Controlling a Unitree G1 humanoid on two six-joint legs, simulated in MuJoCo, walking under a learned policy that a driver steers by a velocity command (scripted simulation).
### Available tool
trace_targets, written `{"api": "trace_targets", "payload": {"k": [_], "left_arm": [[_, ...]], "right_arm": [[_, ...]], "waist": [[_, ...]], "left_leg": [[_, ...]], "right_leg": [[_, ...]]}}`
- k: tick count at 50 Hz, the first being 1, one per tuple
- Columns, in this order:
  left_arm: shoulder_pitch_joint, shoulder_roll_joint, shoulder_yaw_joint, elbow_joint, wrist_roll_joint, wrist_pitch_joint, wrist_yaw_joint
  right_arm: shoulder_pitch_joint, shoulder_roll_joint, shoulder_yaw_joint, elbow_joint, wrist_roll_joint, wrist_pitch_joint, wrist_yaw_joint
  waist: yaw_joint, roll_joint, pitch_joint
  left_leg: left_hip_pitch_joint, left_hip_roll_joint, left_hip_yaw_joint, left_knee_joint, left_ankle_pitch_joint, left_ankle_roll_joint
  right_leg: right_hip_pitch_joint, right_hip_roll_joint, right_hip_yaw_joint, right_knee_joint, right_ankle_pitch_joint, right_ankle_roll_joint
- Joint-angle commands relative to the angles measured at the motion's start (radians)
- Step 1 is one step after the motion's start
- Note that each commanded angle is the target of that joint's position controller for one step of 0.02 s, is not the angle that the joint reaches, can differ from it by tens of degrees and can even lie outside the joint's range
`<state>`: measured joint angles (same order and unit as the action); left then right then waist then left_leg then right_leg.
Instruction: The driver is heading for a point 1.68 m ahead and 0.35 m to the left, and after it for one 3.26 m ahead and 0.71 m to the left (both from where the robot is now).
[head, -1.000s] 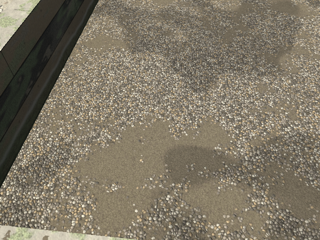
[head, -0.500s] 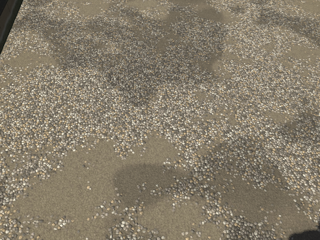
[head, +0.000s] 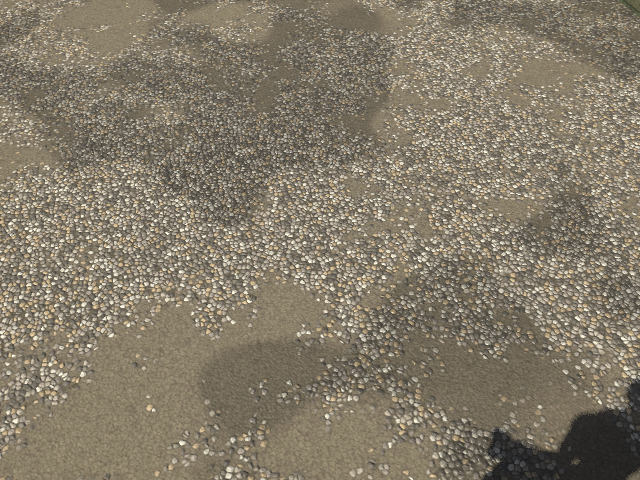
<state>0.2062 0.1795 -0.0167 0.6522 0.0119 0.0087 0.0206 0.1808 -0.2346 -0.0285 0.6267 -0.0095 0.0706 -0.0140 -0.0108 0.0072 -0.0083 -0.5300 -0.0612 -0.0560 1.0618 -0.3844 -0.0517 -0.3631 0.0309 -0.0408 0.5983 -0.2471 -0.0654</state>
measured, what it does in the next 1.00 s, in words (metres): steps on the spot, turning left: left foot, then right foot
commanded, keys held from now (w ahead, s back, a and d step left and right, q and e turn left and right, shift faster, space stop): w+q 0.42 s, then q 0.18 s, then no key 0.40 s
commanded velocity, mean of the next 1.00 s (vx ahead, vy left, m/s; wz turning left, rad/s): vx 0.32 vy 0.00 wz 0.38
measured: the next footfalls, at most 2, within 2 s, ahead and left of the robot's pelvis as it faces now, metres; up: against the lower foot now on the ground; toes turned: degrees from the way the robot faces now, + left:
left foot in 0.12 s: +0.04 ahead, +0.10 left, +0.00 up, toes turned +2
right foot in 0.46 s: +0.15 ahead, -0.09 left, +0.00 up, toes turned +20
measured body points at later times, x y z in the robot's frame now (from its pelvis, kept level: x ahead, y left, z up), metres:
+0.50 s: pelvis +0.02 -0.02 -0.01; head +0.03 -0.03 +0.44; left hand +0.18 +0.25 -0.06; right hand +0.24 -0.23 -0.10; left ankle +0.00 +0.10 -0.73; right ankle +0.12 -0.10 -0.73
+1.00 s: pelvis +0.04 -0.02 +0.01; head +0.04 -0.02 +0.46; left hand +0.10 +0.25 -0.08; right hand +0.32 -0.12 -0.07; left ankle +0.02 +0.09 -0.73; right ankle +0.12 -0.10 -0.73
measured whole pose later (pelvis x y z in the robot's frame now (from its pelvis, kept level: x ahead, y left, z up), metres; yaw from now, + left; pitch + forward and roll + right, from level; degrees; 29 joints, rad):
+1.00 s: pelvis +0.04 -0.02 +0.01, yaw +25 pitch -1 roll +0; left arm 0.18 0.19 -0.03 0.61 0.01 0.05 -0.03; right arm 0.07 -0.19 0.03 0.64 0.00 0.07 0.02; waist 0.03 0.00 0.01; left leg -0.25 -0.07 -0.12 0.49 -0.22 0.01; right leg -0.25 -0.02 -0.10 0.48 -0.20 -0.02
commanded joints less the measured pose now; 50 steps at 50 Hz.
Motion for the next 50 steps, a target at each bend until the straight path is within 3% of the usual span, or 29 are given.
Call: {"api": "trace_targets", "payload": {"k": [1, 3, 5, 6, 7, 8, 9, 11, 12, 14, 20, 21, 22, 23, 24, 25, 26, 27, 28, 30, 31, 33, 35, 37, 39, 41, 44, 47, 50], "left_arm": [[-0.058, 0.127, 0.04, -0.085, 0.005, -0.034, -0.004], [-0.02, 0.144, 0.049, -0.078, 0.006, -0.032, -0.004], [-0.061, 0.153, 0.054, -0.09, -0.009, -0.021, 0.002], [-0.073, 0.135, 0.047, -0.097, -0.01, -0.015, 0.005], [-0.091, 0.09, 0.038, -0.116, -0.015, -0.01, 0.009], [-0.16, 0.128, 0.037, -0.192, -0.004, -0.005, 0.013], [-0.226, 0.181, 0.051, -0.208, -0.004, -0.005, 0.019], [-0.201, 0.179, 0.054, -0.195, -0.004, -0.009, 0.016], [-0.181, 0.175, 0.053, -0.194, 0.001, -0.008, 0.013], [-0.166, 0.146, 0.042, -0.177, 0.015, 0.001, 0.002], [-0.186, 0.133, 0.027, -0.181, 0.003, 0.015, 0.006], [-0.176, 0.097, 0.01, -0.19, 0.024, 0.019, 0.003], [-0.101, 0.065, 0.004, -0.166, 0.025, 0.02, 0.002], [-0.046, 0.065, 0.003, -0.15, 0.035, 0.019, 0.005], [0.004, 0.101, 0.012, -0.149, 0.047, 0.014, 0.012], [-0.006, 0.194, 0.04, -0.151, 0.041, 0.014, 0.007], [0.014, 0.207, 0.043, -0.154, 0.019, 0.014, -0.001], [-0.002, 0.194, 0.037, -0.156, 0.01, 0.009, -0.002], [-0.038, 0.165, 0.026, -0.16, 0.012, 0.005, -0.002], [-0.105, 0.151, 0.021, -0.161, 0.013, -0.006, -0.001], [-0.103, 0.14, 0.021, -0.156, 0.008, -0.005, -0.006], [-0.113, 0.109, 0.013, -0.151, 0.007, 0.001, -0.012], [-0.118, 0.114, 0.019, -0.141, -0.003, 0.012, -0.019], [-0.095, 0.132, 0.025, -0.13, -0.008, 0.025, -0.02], [-0.134, 0.099, 0.012, -0.158, -0.002, 0.036, -0.033], [-0.093, 0.078, 0.007, -0.151, -0.005, 0.037, -0.046], [-0.057, 0.085, 0.009, -0.13, 0.008, 0.027, -0.048], [-0.086, 0.077, 0.006, -0.129, 0.002, 0.023, -0.048], [-0.096, 0.069, 0.004, -0.128, -0.007, 0.023, -0.046]], "right_arm": [[-0.024, -0.037, 0.0, -0.06, -0.006, 0.009, 0.009], [-0.066, -0.025, 0.013, -0.07, -0.011, 0.007, 0.013], [-0.041, 0.004, 0.026, -0.071, -0.009, 0.0, 0.021], [-0.021, 0.006, 0.03, -0.068, -0.014, -0.002, 0.026], [0.049, -0.028, 0.026, -0.062, -0.029, -0.01, 0.025], [0.064, -0.189, -0.031, -0.059, 0.013, -0.007, 0.021], [0.089, -0.191, -0.038, -0.067, 0.01, -0.003, 0.015], [0.048, -0.143, -0.024, -0.083, -0.006, -0.006, -0.001], [0.017, -0.126, -0.018, -0.09, 0.0, -0.01, -0.006], [-0.032, -0.106, -0.011, -0.108, 0.006, -0.011, -0.002], [-0.09, -0.136, -0.024, -0.127, 0.0, -0.001, 0.008], [-0.115, -0.124, -0.016, -0.128, -0.009, 0.001, 0.0], [-0.119, -0.122, -0.013, -0.125, -0.008, 0.004, -0.003], [-0.077, -0.116, -0.015, -0.116, 0.008, 0.0, -0.005], [-0.061, -0.074, -0.007, -0.125, 0.026, -0.006, -0.004], [-0.086, -0.056, -0.002, -0.155, 0.041, -0.004, -0.002], [-0.081, -0.139, -0.028, -0.138, 0.019, -0.006, -0.01], [-0.096, -0.162, -0.042, -0.122, 0.009, -0.007, -0.01], [-0.087, -0.149, -0.041, -0.11, 0.009, -0.005, -0.007], [-0.065, -0.119, -0.033, -0.098, 0.01, 0.005, 0.007], [-0.044, -0.115, -0.033, -0.082, 0.017, 0.008, 0.009], [-0.076, -0.104, -0.024, -0.083, 0.017, 0.016, 0.013], [-0.079, -0.073, -0.006, -0.073, 0.012, 0.016, 0.02], [-0.079, -0.082, 0.002, -0.072, -0.016, 0.011, 0.037], [-0.153, -0.114, 0.0, -0.085, 0.0, 0.002, 0.04], [-0.181, -0.124, 0.002, -0.09, -0.008, -0.013, 0.033], [-0.194, -0.089, 0.014, -0.082, 0.005, -0.022, 0.03], [-0.176, -0.07, 0.023, -0.07, 0.007, -0.016, 0.033], [-0.189, -0.058, 0.029, -0.055, 0.007, -0.021, 0.029]], "waist": [[0.003, -0.111, -0.085], [0.038, -0.111, -0.085], [0.003, -0.08, -0.079], [-0.008, -0.051, -0.067], [-0.025, 0.084, -0.071], [-0.066, 0.297, -0.022], [-0.104, 0.221, 0.021], [-0.06, 0.12, -0.009], [-0.031, 0.099, -0.027], [-0.014, 0.105, -0.06], [-0.015, 0.095, -0.047], [0.013, 0.065, -0.034], [0.046, 0.076, -0.058], [0.026, 0.067, -0.074], [0.033, -0.033, -0.13], [0.054, -0.28, -0.14], [0.078, -0.249, -0.074], [0.059, -0.171, -0.036], [0.032, -0.139, -0.035], [-0.013, -0.177, -0.05], [-0.01, -0.201, -0.088], [-0.014, -0.16, -0.075], [-0.029, -0.126, -0.066], [-0.029, -0.061, -0.055], [-0.002, 0.085, 0.011], [0.038, 0.162, -0.003], [0.05, 0.087, -0.031], [0.024, 0.015, -0.022], [0.015, -0.001, -0.039]], "left_leg": [[0.141, 0.014, 0.024, -0.194, 0.006, 0.018], [0.204, 0.016, 0.062, -0.285, -0.041, 0.045], [0.349, 0.011, 0.099, -0.458, 0.062, 0.084], [0.431, 0.011, 0.06, -0.522, 0.06, 0.107], [0.516, 0.136, -0.146, -0.56, 0.091, 0.154], [0.439, 0.271, -0.44, -0.663, 0.075, 0.25], [0.458, 0.312, -0.534, -0.699, 0.123, 0.299], [0.45, 0.301, -0.502, -0.661, 0.264, 0.318], [0.419, 0.268, -0.455, -0.645, 0.297, 0.299], [0.328, 0.192, -0.397, -0.666, 0.271, 0.25], [0.193, 0.114, -0.366, -0.656, 0.245, 0.229], [0.116, 0.096, -0.34, -0.622, 0.33, 0.211], [0.112, 0.087, -0.341, -0.609, 0.315, 0.195], [0.103, 0.071, -0.353, -0.587, 0.194, 0.165], [0.0, 0.036, -0.316, -0.492, -0.028, 0.12], [-0.062, -0.058, -0.167, -0.374, -0.177, 0.075], [-0.081, -0.058, -0.128, -0.31, -0.211, 0.048], [-0.049, -0.037, -0.11, -0.267, -0.164, 0.029], [0.004, -0.015, -0.089, -0.256, -0.124, 0.016], [0.095, 0.007, -0.048, -0.257, -0.058, 0.009], [0.126, 0.002, -0.026, -0.253, -0.06, 0.011], [0.165, 0.015, -0.014, -0.334, -0.039, 0.012], [0.271, 0.01, 0.014, -0.518, 0.079, 0.026], [0.37, 0.035, -0.053, -0.604, 0.14, 0.06], [0.213, 0.079, -0.177, -0.686, -0.061, 0.081], [0.148, 0.116, -0.24, -0.761, -0.071, 0.077], [0.177, 0.097, -0.22, -0.732, 0.012, 0.071], [0.221, 0.077, -0.193, -0.707, 0.087, 0.061], [0.259, 0.073, -0.184, -0.694, 0.164, 0.06]], "right_leg": [[0.022, -0.23, 0.152, -0.184, 0.273, -0.091], [0.019, -0.246, 0.179, -0.2, 0.104, -0.097], [-0.052, -0.241, 0.182, -0.182, -0.075, -0.063], [-0.116, -0.206, 0.154, -0.124, -0.114, -0.026], [-0.228, -0.126, 0.066, 0.095, -0.137, 0.02], [-0.371, -0.005, -0.027, 0.148, -0.221, 0.075], [-0.46, -0.017, 0.048, 0.242, -0.262, 0.097], [-0.474, -0.029, 0.091, 0.361, -0.207, 0.132], [-0.436, -0.039, 0.095, 0.371, -0.162, 0.145], [-0.312, -0.032, 0.068, 0.361, -0.118, 0.156], [-0.071, -0.011, 0.055, 0.158, -0.056, 0.142], [0.048, 0.004, 0.051, 0.077, 0.031, 0.142], [0.148, 0.013, 0.026, -0.039, 0.057, 0.129], [0.244, -0.012, 0.023, -0.095, 0.036, 0.101], [0.415, -0.138, 0.129, -0.07, 0.077, 0.061], [0.381, -0.271, 0.308, -0.16, 0.034, 0.0], [0.303, -0.346, 0.445, -0.261, 0.04, -0.033], [0.229, -0.343, 0.441, -0.278, 0.066, -0.055], [0.174, -0.319, 0.39, -0.288, 0.081, -0.061], [0.113, -0.257, 0.267, -0.292, 0.123, -0.064], [0.124, -0.229, 0.25, -0.293, 0.046, -0.063], [0.092, -0.22, 0.21, -0.303, -0.051, -0.071], [0.048, -0.19, 0.169, -0.289, -0.16, -0.057], [-0.02, -0.166, 0.155, -0.301, -0.291, 0.004], [0.021, -0.096, 0.054, -0.23, -0.263, 0.054], [0.124, -0.074, 0.018, -0.154, -0.097, 0.059], [0.183, -0.091, 0.034, -0.172, -0.035, 0.052], [0.158, -0.104, 0.053, -0.203, -0.04, 0.048], [0.164, -0.109, 0.056, -0.213, -0.014, 0.047]]}}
